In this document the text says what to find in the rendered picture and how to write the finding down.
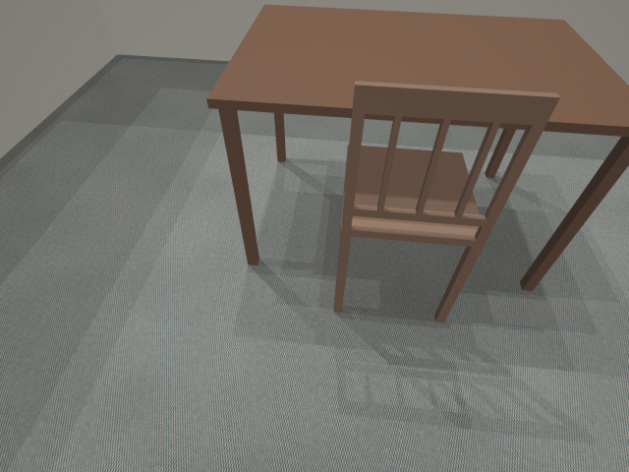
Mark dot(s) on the chair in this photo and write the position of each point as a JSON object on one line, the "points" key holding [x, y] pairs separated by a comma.
{"points": [[426, 196]]}

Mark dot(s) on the table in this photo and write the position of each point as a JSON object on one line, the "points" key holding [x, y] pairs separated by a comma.
{"points": [[305, 60]]}

